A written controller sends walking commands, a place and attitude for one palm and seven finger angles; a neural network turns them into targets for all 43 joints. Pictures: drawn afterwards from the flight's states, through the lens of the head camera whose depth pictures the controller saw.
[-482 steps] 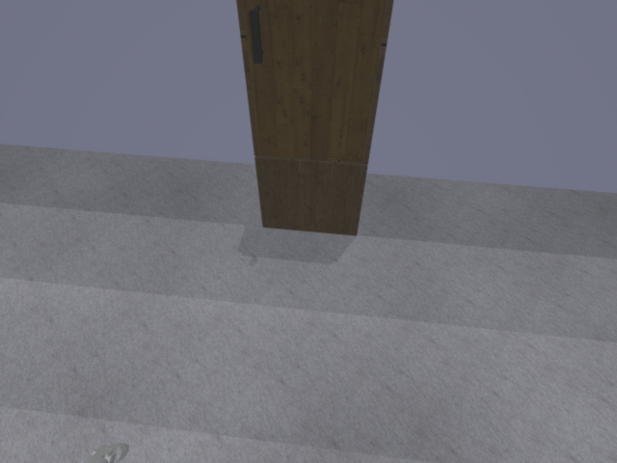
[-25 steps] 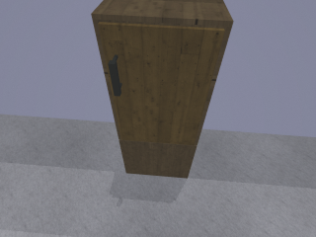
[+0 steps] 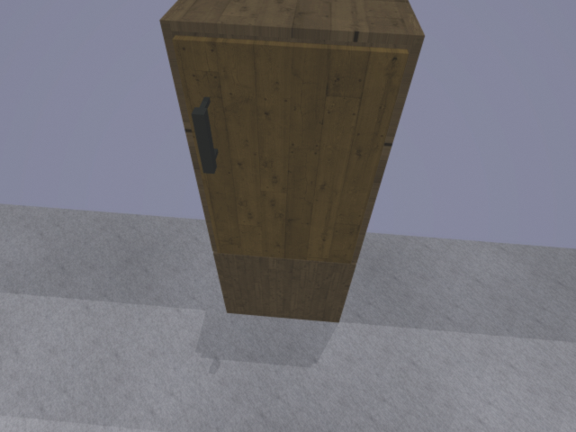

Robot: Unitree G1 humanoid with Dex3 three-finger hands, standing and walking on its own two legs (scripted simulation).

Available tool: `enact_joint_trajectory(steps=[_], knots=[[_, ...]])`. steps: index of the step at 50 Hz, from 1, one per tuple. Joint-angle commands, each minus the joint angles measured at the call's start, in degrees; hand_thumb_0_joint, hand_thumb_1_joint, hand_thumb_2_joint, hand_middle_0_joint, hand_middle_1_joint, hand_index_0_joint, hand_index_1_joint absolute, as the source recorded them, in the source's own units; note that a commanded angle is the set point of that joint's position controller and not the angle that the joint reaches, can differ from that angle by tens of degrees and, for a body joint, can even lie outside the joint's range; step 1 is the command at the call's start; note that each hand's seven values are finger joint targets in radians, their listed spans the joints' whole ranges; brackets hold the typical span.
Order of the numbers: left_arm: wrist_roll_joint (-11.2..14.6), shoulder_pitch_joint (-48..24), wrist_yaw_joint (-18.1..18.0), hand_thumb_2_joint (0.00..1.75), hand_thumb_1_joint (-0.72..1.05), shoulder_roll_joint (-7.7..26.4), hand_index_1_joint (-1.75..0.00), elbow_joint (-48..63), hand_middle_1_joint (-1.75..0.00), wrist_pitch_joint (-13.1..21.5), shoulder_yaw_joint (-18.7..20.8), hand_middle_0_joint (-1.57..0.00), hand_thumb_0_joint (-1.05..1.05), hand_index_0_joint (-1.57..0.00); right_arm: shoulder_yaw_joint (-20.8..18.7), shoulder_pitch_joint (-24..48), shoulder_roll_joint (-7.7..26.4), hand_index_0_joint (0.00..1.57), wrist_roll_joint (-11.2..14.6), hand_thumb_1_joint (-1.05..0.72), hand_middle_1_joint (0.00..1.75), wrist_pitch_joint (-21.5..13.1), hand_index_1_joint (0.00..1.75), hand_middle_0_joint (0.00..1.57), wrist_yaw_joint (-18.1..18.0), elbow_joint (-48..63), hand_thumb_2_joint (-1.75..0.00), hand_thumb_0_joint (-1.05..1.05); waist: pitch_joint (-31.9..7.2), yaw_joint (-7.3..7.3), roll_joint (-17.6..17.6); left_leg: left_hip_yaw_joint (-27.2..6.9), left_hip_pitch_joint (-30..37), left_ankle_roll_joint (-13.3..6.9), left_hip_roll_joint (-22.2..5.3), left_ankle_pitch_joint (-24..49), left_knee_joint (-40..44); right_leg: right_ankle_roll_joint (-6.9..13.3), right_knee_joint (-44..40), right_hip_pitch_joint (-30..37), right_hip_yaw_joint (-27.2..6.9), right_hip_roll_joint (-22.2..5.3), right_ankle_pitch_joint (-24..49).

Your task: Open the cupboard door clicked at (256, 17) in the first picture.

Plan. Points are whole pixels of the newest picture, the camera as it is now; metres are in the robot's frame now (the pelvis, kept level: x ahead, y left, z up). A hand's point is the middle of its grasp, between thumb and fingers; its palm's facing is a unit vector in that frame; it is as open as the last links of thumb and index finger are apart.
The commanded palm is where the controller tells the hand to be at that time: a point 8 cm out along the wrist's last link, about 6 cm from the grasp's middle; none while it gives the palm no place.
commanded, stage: look again from close up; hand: left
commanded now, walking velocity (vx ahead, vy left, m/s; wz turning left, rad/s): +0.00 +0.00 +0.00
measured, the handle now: (207, 135) +0.60 +0.20 +0.08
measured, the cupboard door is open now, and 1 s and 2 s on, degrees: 0 0 0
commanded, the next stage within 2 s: shuffle to correct the standing spot in 0.10 s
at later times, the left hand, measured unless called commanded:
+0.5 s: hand out of the picture -0.01 +0.15 -0.19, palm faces +0.12 -0.98 -0.14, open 7.4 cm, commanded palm none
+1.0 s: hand out of the picture +0.09 +0.18 -0.18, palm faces +0.04 -0.97 -0.25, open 7.4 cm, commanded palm none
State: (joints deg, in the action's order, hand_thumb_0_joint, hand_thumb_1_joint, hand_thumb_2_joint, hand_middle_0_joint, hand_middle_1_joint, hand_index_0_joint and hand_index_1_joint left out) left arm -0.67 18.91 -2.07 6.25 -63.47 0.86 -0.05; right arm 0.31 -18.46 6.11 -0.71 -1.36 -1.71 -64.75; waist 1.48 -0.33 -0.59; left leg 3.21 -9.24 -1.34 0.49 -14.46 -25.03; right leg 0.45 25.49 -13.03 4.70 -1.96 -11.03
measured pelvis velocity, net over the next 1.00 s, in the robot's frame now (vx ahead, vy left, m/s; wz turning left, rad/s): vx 0.04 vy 0.00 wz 0.00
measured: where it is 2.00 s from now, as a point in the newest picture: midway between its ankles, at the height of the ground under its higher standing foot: outside the picture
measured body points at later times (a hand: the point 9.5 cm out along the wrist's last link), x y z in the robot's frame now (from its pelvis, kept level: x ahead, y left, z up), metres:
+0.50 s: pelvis +0.04 +0.00 -0.01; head +0.04 +0.01 +0.44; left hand -0.01 +0.20 -0.17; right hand +0.00 -0.21 -0.17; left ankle -0.01 +0.10 -0.74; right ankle +0.03 -0.11 -0.74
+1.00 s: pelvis +0.04 +0.00 -0.01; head +0.08 -0.01 +0.44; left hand +0.09 +0.23 -0.16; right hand +0.05 -0.22 -0.17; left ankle -0.01 +0.10 -0.74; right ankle +0.03 -0.11 -0.74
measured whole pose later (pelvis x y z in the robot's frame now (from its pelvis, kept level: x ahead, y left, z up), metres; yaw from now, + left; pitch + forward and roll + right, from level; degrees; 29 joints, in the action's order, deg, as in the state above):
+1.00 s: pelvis +0.04 +0.00 -0.01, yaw +0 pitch +0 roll +0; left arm -0.9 13.1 -2.9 9.2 -58.0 0.0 2.6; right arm -2.5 -15.1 7.9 -0.5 -0.1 -3.1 -61.7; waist 3.8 0.8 0.8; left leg 4.3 -9.8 -0.8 0.0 -21.9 -31.2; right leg 0.7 34.1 -14.9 5.2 -2.4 -19.3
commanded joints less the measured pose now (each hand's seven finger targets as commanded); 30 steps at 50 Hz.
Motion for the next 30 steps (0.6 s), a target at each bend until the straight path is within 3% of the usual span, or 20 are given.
enact_joint_trajectory(steps=[1,10,11,14,17,19,21,23,24,25,26,27,28,29,30], knots=[[-0.1,4.3,-0.1,0.90,0.90,4.7,-0.30,1.6,-0.30,0.8,0.7,-0.20,0.00,-0.20,-0.6,-4.4,4.5,0.20,0.0,-0.90,0.30,-0.8,0.30,0.20,-0.3,1.1,-0.90,0.00,2.9,-0.17,0.1,-5.7,-6.4,-0.4,-5.8,2.5,6.6,1.7,-4.4,2.7,-6.3,-4.6,1.6],[-0.2,4.2,-0.1,0.90,0.90,4.4,-0.30,1.4,-0.30,0.8,0.8,-0.20,0.00,-0.20,-0.5,-4.4,4.4,0.20,0.1,-0.90,0.30,-0.9,0.30,0.20,-0.4,0.9,-0.90,0.00,3.3,-0.16,1.2,-5.6,-6.1,-0.4,-6.2,3.8,6.9,1.8,-4.0,3.0,-6.0,-4.5,3.2],[-0.3,4.6,-0.1,0.90,0.90,4.5,-0.30,1.3,-0.30,0.7,0.8,-0.20,0.00,-0.20,-0.5,-5.1,4.4,0.20,-0.1,-0.90,0.30,-0.8,0.30,0.20,-0.4,0.6,-0.90,0.00,2.3,-0.25,0.0,-5.3,-5.9,-0.5,-6.0,0.3,6.7,1.9,-3.7,3.7,-5.9,-4.4,-0.1],[-0.7,4.9,0.3,0.90,0.90,4.7,-0.30,1.8,-0.30,0.2,1.5,-0.20,0.00,-0.20,-1.0,-5.6,5.1,0.20,-0.4,-0.90,0.30,-0.1,0.30,0.20,0.0,0.9,-0.90,0.00,5.3,-0.31,0.1,-5.8,-8.8,-1.4,-5.6,-12.9,6.9,2.6,-3.3,0.4,-6.5,-3.8,-13.6],[-1.0,6.0,0.7,0.90,0.90,5.0,-0.30,2.4,-0.30,0.1,2.1,-0.20,0.00,-0.20,-1.2,-5.4,5.0,0.20,-0.7,-0.90,0.30,0.1,0.30,0.20,0.2,1.7,-0.90,0.00,8.3,-0.83,-0.3,-6.2,-12.3,-2.1,-5.3,-18.0,6.1,3.3,-3.5,-1.5,-7.9,-3.9,-19.4],[-0.9,7.3,0.8,0.90,0.90,5.5,-0.30,2.5,-0.30,0.3,2.5,-0.20,0.00,-0.20,-1.2,-5.4,4.4,0.20,-0.7,-0.90,0.30,0.0,0.30,0.20,0.3,2.3,-0.90,0.00,9.3,-1.20,-3.1,-4.4,-14.2,-2.0,-3.7,-15.8,2.2,4.5,-4.9,-0.5,-10.6,-5.3,-21.4],[-0.7,9.5,0.7,0.90,0.90,6.6,-0.30,2.0,-0.30,0.6,3.1,-0.20,0.00,-0.20,-1.0,-5.3,3.2,0.20,-0.7,-0.90,0.30,-0.3,0.30,0.20,0.5,2.9,-0.90,0.00,8.7,-1.77,-6.8,-0.6,-16.5,-1.2,-1.2,-11.5,-5.0,6.8,-7.9,2.0,-15.3,-8.6,-24.2],[-0.6,11.1,0.3,0.90,0.90,7.8,-0.30,2.0,-0.30,0.7,3.9,-0.20,0.00,-0.20,-1.1,-4.8,2.6,0.20,-0.7,-0.90,0.30,-0.4,0.30,0.20,0.6,3.9,-0.90,0.00,7.5,-1.62,-8.1,1.4,-16.3,-1.0,-1.3,-8.8,-11.0,9.0,-11.1,2.0,-19.0,-12.5,-24.8],[-0.6,9.8,0.1,0.90,0.90,7.3,-0.30,2.4,-0.30,0.8,3.9,-0.20,0.00,-0.20,-0.8,-5.2,2.1,0.20,-0.6,-0.90,0.30,-0.6,0.30,0.20,0.5,3.9,-0.90,0.00,6.7,-0.72,-7.4,0.8,-13.4,-0.8,-1.9,-6.5,-9.5,9.2,-10.3,0.1,-18.2,-12.9,-19.5],[-0.6,7.4,0.1,0.90,0.90,6.3,-0.30,2.9,-0.30,0.8,3.6,-0.20,0.00,-0.20,-0.5,-6.7,1.4,0.20,-0.5,-0.90,0.30,-0.8,0.30,0.20,0.4,3.2,-0.90,0.00,6.5,0.70,-5.5,-0.1,-8.0,-0.6,-2.6,-2.9,-4.0,8.2,-6.7,-2.9,-13.9,-11.0,-10.5],[-0.5,5.5,0.2,0.90,0.90,4.6,-0.30,3.1,-0.30,0.8,3.0,-0.20,0.00,-0.20,-0.3,-9.3,1.6,0.20,-0.3,-0.90,0.30,-1.3,0.30,0.20,0.2,1.7,-0.90,0.00,5.5,1.51,-1.1,-2.7,-2.9,-0.8,-4.1,6.3,0.9,5.8,-0.3,-4.1,-7.8,-6.6,-1.2],[-0.5,6.2,0.2,0.90,0.90,2.6,-0.30,3.0,-0.30,0.8,2.3,-0.20,0.00,-0.20,-0.6,-11.7,4.0,0.20,-0.3,-0.90,0.30,-2.0,0.30,0.20,-0.3,0.2,-0.90,0.00,2.9,1.19,6.6,-6.8,1.8,-1.9,-8.8,24.2,1.2,3.3,5.9,-4.6,-3.2,-2.7,3.9],[-0.3,6.2,-0.2,0.90,0.90,1.7,-0.30,2.9,-0.30,0.8,1.9,-0.20,0.00,-0.20,-0.7,-12.6,5.2,0.20,0.0,-0.90,0.30,-2.1,0.30,0.20,-1.2,-0.4,-0.90,0.00,2.0,0.87,11.3,-8.4,3.6,-3.6,-12.5,45.2,0.8,1.3,6.8,-3.5,-0.8,-1.5,3.3],[-0.1,6.6,-0.6,0.90,0.90,2.0,-0.30,2.2,-0.30,0.6,1.8,-0.20,0.00,-0.20,-0.3,-10.8,5.2,0.20,0.3,-0.90,0.30,-1.9,0.30,0.20,-1.7,-0.6,-0.90,0.00,1.2,0.05,12.6,-8.0,5.7,-3.9,-13.0,59.3,-0.4,0.7,5.7,-2.4,-1.0,-1.5,1.9],[0.1,7.0,-0.7,0.90,0.90,3.0,-0.30,1.9,-0.30,0.4,1.8,-0.20,0.00,-0.20,-0.5,-9.9,5.8,0.20,0.5,-0.90,0.30,-1.7,0.30,0.20,-2.0,0.0,-0.90,0.00,1.2,-0.08,10.6,-7.3,7.0,-3.3,-12.5,65.6,-1.4,0.7,4.8,-1.6,-1.2,-1.5,1.7]])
